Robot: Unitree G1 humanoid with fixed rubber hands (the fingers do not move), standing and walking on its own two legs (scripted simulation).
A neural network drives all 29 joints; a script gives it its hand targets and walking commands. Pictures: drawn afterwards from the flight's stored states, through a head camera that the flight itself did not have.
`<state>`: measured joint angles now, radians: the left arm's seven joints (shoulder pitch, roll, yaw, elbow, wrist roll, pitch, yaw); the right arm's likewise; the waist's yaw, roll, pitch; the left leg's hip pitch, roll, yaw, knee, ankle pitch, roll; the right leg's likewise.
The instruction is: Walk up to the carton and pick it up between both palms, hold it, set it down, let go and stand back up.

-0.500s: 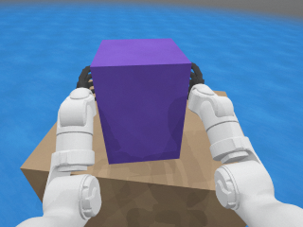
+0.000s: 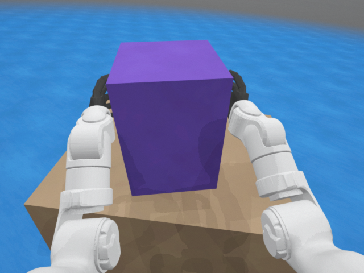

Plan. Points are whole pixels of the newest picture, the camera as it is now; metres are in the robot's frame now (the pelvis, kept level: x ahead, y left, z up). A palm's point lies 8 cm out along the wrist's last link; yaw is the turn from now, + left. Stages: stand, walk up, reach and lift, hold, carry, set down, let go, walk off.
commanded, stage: hold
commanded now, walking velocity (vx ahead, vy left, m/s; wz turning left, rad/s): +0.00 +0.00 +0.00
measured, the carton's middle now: (169, 117) +0.38 +0.01 +0.22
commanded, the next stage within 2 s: none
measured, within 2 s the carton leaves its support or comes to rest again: neither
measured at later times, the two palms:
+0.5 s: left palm (104, 112) +0.35 +0.14 +0.24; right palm (242, 114) +0.34 -0.14 +0.24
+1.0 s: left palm (100, 112) +0.37 +0.15 +0.24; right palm (234, 111) +0.36 -0.13 +0.24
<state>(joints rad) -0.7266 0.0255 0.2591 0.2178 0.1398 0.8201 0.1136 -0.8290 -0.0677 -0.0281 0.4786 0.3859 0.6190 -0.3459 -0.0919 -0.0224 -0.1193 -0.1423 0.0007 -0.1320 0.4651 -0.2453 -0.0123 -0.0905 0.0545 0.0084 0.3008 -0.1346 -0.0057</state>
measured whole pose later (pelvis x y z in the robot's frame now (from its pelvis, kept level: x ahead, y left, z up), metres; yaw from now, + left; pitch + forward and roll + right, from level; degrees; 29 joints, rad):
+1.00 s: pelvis -0.01 -0.01 +0.00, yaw +2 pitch -2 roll -2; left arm -0.79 0.06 0.25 0.34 0.12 0.78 0.10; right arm -0.84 -0.03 -0.09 0.53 0.36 0.59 -0.35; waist -0.09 -0.02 -0.14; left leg -0.20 0.00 -0.17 0.46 -0.22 -0.03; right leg -0.14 0.05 -0.02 0.32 -0.13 -0.02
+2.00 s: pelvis -0.02 -0.01 +0.00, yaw +0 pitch -3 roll -2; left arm -0.82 0.03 0.30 0.38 0.15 0.81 0.13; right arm -0.88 -0.06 -0.07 0.62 0.33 0.59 -0.30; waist -0.07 0.01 -0.13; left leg -0.19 0.00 -0.13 0.45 -0.21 -0.02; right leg -0.16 0.06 0.02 0.33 -0.12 -0.01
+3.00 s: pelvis -0.01 +0.00 +0.00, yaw -1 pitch -6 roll -2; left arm -0.78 -0.01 0.34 0.33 0.20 0.86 0.12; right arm -0.91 -0.07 -0.05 0.67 0.35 0.61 -0.28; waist -0.08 0.00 -0.12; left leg -0.11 -0.01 -0.10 0.44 -0.22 0.00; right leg -0.08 0.05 0.05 0.32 -0.13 0.00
